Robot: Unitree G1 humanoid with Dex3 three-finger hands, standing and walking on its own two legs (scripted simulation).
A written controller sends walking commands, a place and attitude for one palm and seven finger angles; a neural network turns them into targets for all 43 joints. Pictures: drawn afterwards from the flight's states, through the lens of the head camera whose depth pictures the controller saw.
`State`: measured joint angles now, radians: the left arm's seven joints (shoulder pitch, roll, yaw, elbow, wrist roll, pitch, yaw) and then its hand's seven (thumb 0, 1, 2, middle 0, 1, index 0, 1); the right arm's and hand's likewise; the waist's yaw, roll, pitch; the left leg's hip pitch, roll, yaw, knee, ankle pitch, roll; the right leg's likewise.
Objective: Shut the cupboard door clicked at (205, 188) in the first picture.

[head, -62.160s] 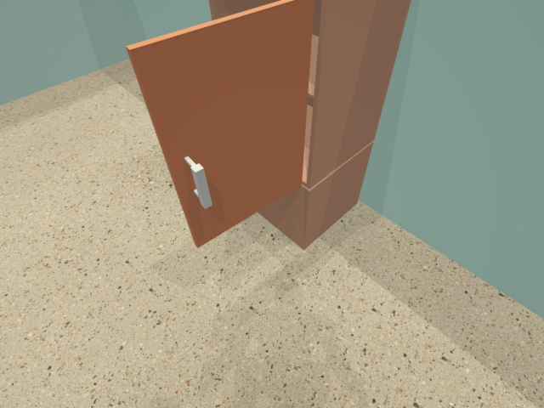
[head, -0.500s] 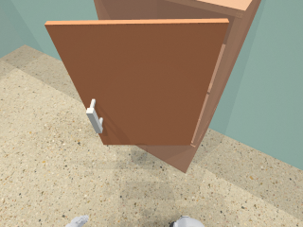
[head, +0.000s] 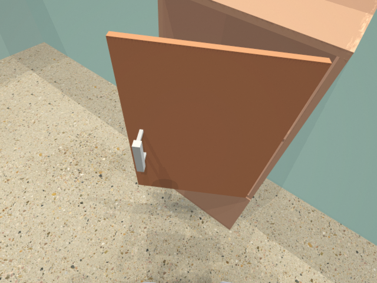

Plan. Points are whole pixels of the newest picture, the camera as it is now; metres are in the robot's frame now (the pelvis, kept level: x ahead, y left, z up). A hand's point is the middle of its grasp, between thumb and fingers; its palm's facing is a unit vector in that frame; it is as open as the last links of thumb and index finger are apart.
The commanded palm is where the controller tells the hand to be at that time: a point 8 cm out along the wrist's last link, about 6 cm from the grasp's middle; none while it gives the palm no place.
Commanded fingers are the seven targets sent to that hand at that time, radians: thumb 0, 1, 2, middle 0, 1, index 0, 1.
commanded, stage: come to a stop and stand still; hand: left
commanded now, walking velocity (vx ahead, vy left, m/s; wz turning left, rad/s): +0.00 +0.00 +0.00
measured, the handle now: (140, 151) +0.44 +0.18 -0.07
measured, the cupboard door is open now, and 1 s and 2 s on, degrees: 31 31 31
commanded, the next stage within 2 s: look again from close up in 0.68 s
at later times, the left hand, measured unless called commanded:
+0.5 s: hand out of the picture -0.05 +0.15 -0.18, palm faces +0.02 -0.99 -0.15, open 7.4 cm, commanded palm none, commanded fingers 0.00 0.90 0.90 -0.20 -0.30 -0.20 -0.30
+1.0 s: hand out of the picture -0.07 +0.16 -0.18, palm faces +0.02 -0.98 -0.18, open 7.4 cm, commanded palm none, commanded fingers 0.00 0.90 0.90 -0.20 -0.30 -0.20 -0.30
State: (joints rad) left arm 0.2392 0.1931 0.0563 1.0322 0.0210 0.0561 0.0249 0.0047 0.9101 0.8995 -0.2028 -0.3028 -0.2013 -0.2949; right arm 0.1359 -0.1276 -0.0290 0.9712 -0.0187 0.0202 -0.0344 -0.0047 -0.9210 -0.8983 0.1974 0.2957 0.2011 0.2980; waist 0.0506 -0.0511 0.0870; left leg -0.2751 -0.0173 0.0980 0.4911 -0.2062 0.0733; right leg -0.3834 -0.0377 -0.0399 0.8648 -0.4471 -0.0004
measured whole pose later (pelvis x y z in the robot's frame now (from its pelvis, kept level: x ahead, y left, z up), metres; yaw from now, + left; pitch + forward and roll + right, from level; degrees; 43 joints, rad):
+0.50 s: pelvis -0.05 -0.01 +0.00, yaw +0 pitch -2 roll +0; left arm 0.31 0.15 0.01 1.10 0.01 0.02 0.03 0.00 0.91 0.90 -0.20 -0.30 -0.20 -0.29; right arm 0.32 -0.16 -0.03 1.14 -0.02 0.04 -0.02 0.00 -0.92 -0.90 0.20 0.30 0.20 0.30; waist -0.02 -0.03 0.02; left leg -0.29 0.00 0.09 0.43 -0.10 0.04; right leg -0.08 -0.02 -0.06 0.45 -0.33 0.01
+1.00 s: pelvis -0.03 +0.00 -0.01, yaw +0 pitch -1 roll -2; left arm 0.39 0.12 -0.01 1.09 0.02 -0.01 0.05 0.01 0.91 0.90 -0.20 -0.30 -0.20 -0.30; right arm 0.32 -0.16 -0.02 1.05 -0.02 0.00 -0.01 0.02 -0.93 -0.90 0.20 0.30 0.20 0.30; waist -0.02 0.04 0.02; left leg -0.39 0.00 0.08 0.60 -0.20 0.07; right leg -0.14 -0.02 -0.05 0.55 -0.40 0.01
